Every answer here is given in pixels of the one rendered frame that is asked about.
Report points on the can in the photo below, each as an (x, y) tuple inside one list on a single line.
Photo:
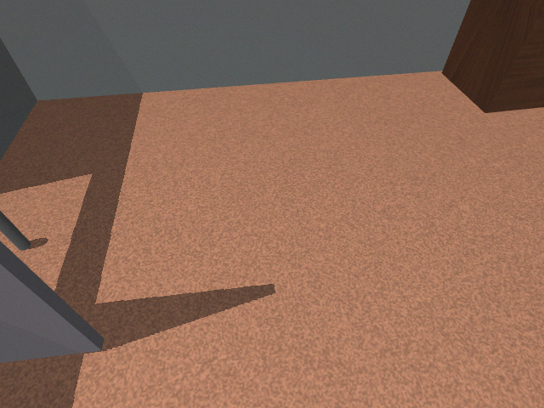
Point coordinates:
[(13, 234)]

